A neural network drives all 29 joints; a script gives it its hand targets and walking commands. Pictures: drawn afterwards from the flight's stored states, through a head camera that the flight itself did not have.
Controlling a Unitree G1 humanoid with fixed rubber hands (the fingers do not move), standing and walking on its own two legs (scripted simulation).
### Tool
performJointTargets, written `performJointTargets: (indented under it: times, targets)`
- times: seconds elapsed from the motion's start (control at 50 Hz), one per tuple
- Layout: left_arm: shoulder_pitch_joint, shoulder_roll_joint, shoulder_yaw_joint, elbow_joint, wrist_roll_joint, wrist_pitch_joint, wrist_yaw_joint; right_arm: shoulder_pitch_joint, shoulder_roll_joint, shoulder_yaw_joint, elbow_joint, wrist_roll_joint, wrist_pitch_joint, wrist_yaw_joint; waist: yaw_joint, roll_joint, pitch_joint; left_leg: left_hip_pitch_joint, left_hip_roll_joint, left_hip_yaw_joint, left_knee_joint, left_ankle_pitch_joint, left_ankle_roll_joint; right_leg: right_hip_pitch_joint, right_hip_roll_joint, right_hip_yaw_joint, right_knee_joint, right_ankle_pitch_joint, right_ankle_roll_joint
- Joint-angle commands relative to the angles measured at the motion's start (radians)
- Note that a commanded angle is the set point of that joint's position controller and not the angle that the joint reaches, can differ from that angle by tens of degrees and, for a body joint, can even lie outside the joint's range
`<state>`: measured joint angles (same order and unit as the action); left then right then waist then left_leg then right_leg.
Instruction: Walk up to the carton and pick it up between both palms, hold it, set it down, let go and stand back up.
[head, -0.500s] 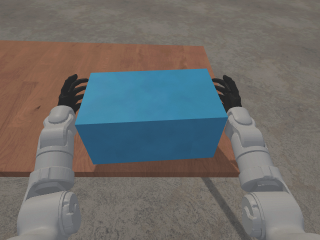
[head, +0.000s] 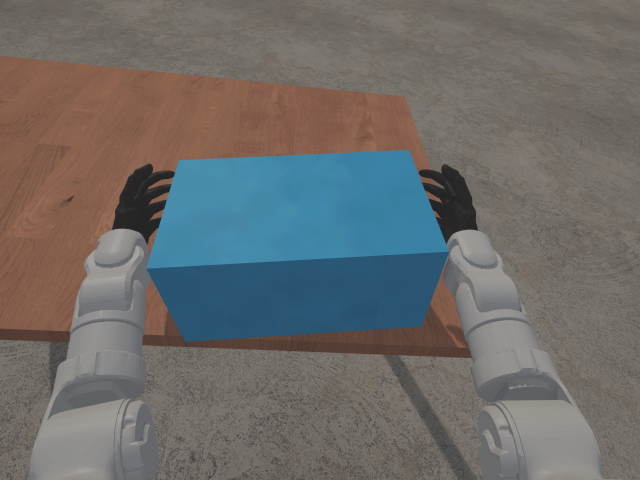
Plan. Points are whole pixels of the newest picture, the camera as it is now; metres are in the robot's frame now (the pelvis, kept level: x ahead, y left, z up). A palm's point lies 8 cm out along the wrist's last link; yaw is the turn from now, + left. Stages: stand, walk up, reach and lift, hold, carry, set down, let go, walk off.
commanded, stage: set down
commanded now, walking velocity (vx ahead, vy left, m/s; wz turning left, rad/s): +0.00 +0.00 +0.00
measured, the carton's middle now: (300, 243) +0.39 +0.02 +0.09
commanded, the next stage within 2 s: none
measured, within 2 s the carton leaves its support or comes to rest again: rests again in 0.32 s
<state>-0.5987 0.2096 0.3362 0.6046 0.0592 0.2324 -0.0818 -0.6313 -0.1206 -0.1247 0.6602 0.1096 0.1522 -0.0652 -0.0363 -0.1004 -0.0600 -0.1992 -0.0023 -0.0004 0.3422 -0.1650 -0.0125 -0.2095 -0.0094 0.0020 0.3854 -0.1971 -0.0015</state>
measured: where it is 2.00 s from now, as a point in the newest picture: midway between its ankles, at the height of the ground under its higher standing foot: outside the picture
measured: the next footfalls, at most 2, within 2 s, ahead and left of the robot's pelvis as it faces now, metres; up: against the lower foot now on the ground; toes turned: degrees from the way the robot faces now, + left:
none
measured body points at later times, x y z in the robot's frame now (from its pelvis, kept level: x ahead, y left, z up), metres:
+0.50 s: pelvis +0.00 +0.00 +0.00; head +0.00 +0.01 +0.45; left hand +0.40 +0.22 +0.11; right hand +0.39 -0.19 +0.12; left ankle +0.01 +0.12 -0.75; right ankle +0.00 -0.12 -0.75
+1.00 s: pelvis +0.00 +0.00 +0.00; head +0.00 +0.01 +0.45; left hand +0.41 +0.22 +0.11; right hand +0.39 -0.19 +0.10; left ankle +0.01 +0.12 -0.75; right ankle +0.00 -0.12 -0.75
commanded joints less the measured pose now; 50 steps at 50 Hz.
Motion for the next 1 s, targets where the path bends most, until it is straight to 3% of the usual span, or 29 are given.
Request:
performJointTargets:
  times: [0.0,0.02,0.06,0.1,0.12,0.14,0.18,0.2,0.22,0.24,0.26,0.28,0.32,0.36,0.38,0.42,0.48,0.54,0.56,0.6,0.62,0.64,0.7,0.86,0.88,0.9,0.92,0.94,0.98]
  targets:
    - [-0.736,-0.542,-0.407,-0.177,-0.011,-0.066,-0.127,-0.570,0.527,0.276,-0.203,-0.046,-0.070,0.136,0.019,0.268,-0.433,0.237,-0.023,0.059,-0.023,0.403,-0.071,0.190,0.043,-0.062,-0.121,0.244,0.000]
    - [-0.789,-0.531,-0.406,-0.250,-0.030,-0.088,-0.125,-0.587,0.552,0.307,-0.245,-0.044,-0.075,0.134,0.037,0.235,-0.477,0.232,-0.024,0.061,-0.020,0.406,-0.067,0.217,0.038,-0.048,-0.112,0.274,0.000]
    - [-0.807,-0.521,-0.416,-0.198,-0.038,-0.091,-0.133,-0.612,0.538,0.254,-0.228,-0.057,-0.082,0.132,0.002,0.235,-0.449,0.199,-0.037,0.065,-0.031,0.343,-0.057,0.207,0.032,-0.057,-0.126,0.253,0.015]
    - [-0.733,-0.521,-0.390,-0.141,-0.010,-0.098,-0.136,-0.555,0.546,0.279,-0.207,-0.062,-0.081,0.142,0.047,0.218,-0.432,0.224,-0.025,0.074,-0.034,0.352,-0.050,0.193,0.036,-0.051,-0.127,0.243,0.010]
    - [-0.773,-0.518,-0.404,-0.164,-0.028,-0.103,-0.141,-0.586,0.542,0.275,-0.213,-0.067,-0.084,0.142,0.024,0.202,-0.466,0.228,-0.023,0.063,-0.028,0.363,-0.054,0.210,0.037,-0.057,-0.120,0.253,0.010]
    - [-0.751,-0.499,-0.375,-0.128,-0.025,-0.106,-0.144,-0.619,0.555,0.282,-0.227,-0.061,-0.084,0.139,0.065,0.155,-0.437,0.190,-0.031,0.078,-0.043,0.297,-0.037,0.223,0.039,-0.057,-0.120,0.223,0.021]
    - [-0.744,-0.491,-0.335,-0.081,-0.024,-0.117,-0.162,-0.607,0.596,0.294,-0.257,-0.072,-0.078,0.133,0.064,0.069,-0.413,0.092,-0.041,0.078,-0.057,0.252,-0.008,0.312,0.020,-0.029,-0.106,0.302,0.037]
    - [-0.747,-0.473,-0.349,-0.124,-0.047,-0.142,-0.163,-0.646,0.602,0.346,-0.360,-0.067,-0.097,0.132,0.087,0.078,-0.491,0.040,-0.053,0.086,-0.056,0.260,-0.001,0.371,0.008,-0.015,-0.075,0.376,0.046]
    - [-0.712,-0.465,-0.324,-0.063,-0.030,-0.148,-0.170,-0.615,0.602,0.343,-0.335,-0.074,-0.095,0.128,0.095,0.067,-0.443,0.029,-0.063,0.092,-0.070,0.213,0.011,0.369,0.000,-0.021,-0.083,0.356,0.059]
    - [-0.763,-0.445,-0.328,-0.040,-0.047,-0.154,-0.176,-0.616,0.607,0.313,-0.293,-0.090,-0.090,0.126,0.064,0.059,-0.426,0.013,-0.062,0.087,-0.074,0.178,0.012,0.362,0.000,-0.017,-0.081,0.354,0.066]
    - [-0.773,-0.458,-0.318,-0.052,-0.058,-0.178,-0.176,-0.652,0.616,0.335,-0.347,-0.084,-0.108,0.127,0.090,0.019,-0.501,0.034,-0.052,0.081,-0.077,0.154,0.025,0.364,0.000,-0.009,-0.077,0.312,0.068]
    - [-0.719,-0.463,-0.329,-0.032,-0.054,-0.186,-0.176,-0.618,0.633,0.333,-0.336,-0.082,-0.108,0.126,0.064,0.015,-0.468,0.024,-0.055,0.080,-0.080,0.161,0.026,0.376,0.004,-0.018,-0.076,0.361,0.066]
    - [-0.733,-0.463,-0.341,-0.059,-0.078,-0.223,-0.177,-0.615,0.648,0.378,-0.379,-0.081,-0.129,0.126,0.089,-0.010,-0.550,0.009,-0.056,0.086,-0.062,0.230,0.027,0.434,-0.006,0.000,-0.046,0.514,0.077]
    - [-0.745,-0.455,-0.335,-0.031,-0.081,-0.238,-0.183,-0.589,0.651,0.377,-0.341,-0.081,-0.128,0.116,0.061,0.005,-0.481,-0.035,-0.065,0.086,-0.071,0.168,0.028,0.435,-0.014,0.012,-0.048,0.481,0.084]
    - [-0.738,-0.467,-0.346,-0.093,-0.090,-0.255,-0.169,-0.568,0.661,0.403,-0.358,-0.075,-0.143,0.118,0.075,0.025,-0.574,-0.004,-0.059,0.082,-0.062,0.234,0.021,0.431,-0.007,0.007,-0.039,0.523,0.077]
    - [-0.699,-0.436,-0.292,-0.005,-0.041,-0.236,-0.176,-0.500,0.609,0.325,-0.238,-0.119,-0.124,0.127,0.064,0.060,-0.476,0.003,-0.055,0.087,-0.077,0.172,0.022,0.401,-0.014,0.004,-0.058,0.419,0.066]
    - [-0.688,-0.469,-0.320,-0.003,-0.030,-0.246,-0.181,-0.512,0.607,0.340,-0.274,-0.117,-0.145,0.131,0.064,0.049,-0.451,0.004,-0.046,0.080,-0.077,0.186,0.020,0.386,-0.011,-0.005,-0.051,0.407,0.067]
    - [-0.684,-0.442,-0.326,0.010,-0.017,-0.237,-0.174,-0.518,0.561,0.295,-0.210,-0.114,-0.146,0.127,0.053,0.134,-0.415,0.013,-0.048,0.088,-0.067,0.202,0.003,0.346,-0.005,-0.010,-0.062,0.350,0.051]
    - [-0.657,-0.343,-0.304,-0.016,-0.028,-0.232,-0.156,-0.477,0.408,0.258,-0.203,-0.082,-0.147,0.116,0.044,0.164,-0.448,0.041,-0.047,0.091,-0.054,0.251,-0.012,0.346,0.006,-0.012,-0.053,0.362,0.037]
    - [-0.639,-0.318,-0.289,0.033,-0.001,-0.222,-0.146,-0.449,0.365,0.237,-0.153,-0.077,-0.151,0.124,0.068,0.191,-0.419,0.101,-0.032,0.094,-0.061,0.237,-0.017,0.264,0.016,-0.019,-0.088,0.262,0.020]
    - [-0.645,-0.188,-0.253,0.055,-0.008,-0.220,-0.122,-0.456,0.223,0.178,-0.128,-0.069,-0.151,0.113,0.065,0.189,-0.424,0.121,-0.034,0.100,-0.049,0.246,-0.024,0.228,0.021,-0.025,-0.085,0.240,0.016]
    - [-0.642,-0.326,-0.241,0.071,0.033,-0.221,-0.139,-0.438,0.379,0.195,-0.098,-0.115,-0.146,0.126,0.072,0.154,-0.335,0.115,-0.030,0.098,-0.052,0.262,-0.012,0.232,0.018,-0.025,-0.096,0.257,0.021]
    - [-0.641,-0.253,-0.229,0.099,0.030,-0.216,-0.131,-0.461,0.294,0.178,-0.103,-0.110,-0.169,0.113,0.089,0.185,-0.353,0.096,-0.032,0.117,-0.046,0.262,-0.019,0.251,0.016,-0.024,-0.086,0.257,0.018]
    - [-0.630,-0.045,-0.083,0.207,0.013,-0.255,-0.090,-0.450,0.181,0.090,-0.030,-0.110,-0.194,0.065,0.110,0.102,-0.271,-0.009,-0.027,0.124,-0.062,0.170,0.015,0.272,0.006,-0.003,-0.073,0.222,0.030]
    - [-0.630,-0.033,-0.076,0.207,0.008,-0.268,-0.078,-0.467,0.167,0.103,-0.060,-0.083,-0.204,0.058,0.126,0.106,-0.297,0.008,-0.028,0.121,-0.058,0.130,0.016,0.259,0.005,-0.011,-0.083,0.155,0.037]
    - [-0.622,-0.017,-0.098,0.188,-0.005,-0.270,-0.063,-0.455,0.133,0.055,-0.059,-0.093,-0.215,0.046,0.094,0.136,-0.313,0.014,-0.021,0.119,-0.058,0.129,0.007,0.221,0.004,-0.019,-0.085,0.154,0.033]
    - [-0.570,0.001,-0.077,0.195,-0.005,-0.273,-0.049,-0.442,0.110,0.085,-0.068,-0.084,-0.215,0.036,0.123,0.105,-0.319,0.031,-0.014,0.119,-0.045,0.189,0.009,0.249,0.016,-0.014,-0.074,0.201,0.030]
    - [-0.576,0.057,-0.078,0.200,-0.028,-0.277,-0.022,-0.418,0.031,0.062,-0.025,-0.050,-0.222,0.026,0.113,0.139,-0.304,0.047,-0.010,0.116,-0.035,0.198,-0.007,0.212,0.016,-0.019,-0.073,0.186,0.031]
    - [-0.548,0.221,-0.055,0.165,-0.087,-0.299,0.028,-0.411,-0.105,0.082,-0.062,0.032,-0.218,-0.013,0.124,0.110,-0.345,0.031,-0.009,0.116,-0.020,0.230,0.000,0.221,0.025,-0.017,-0.055,0.232,0.038]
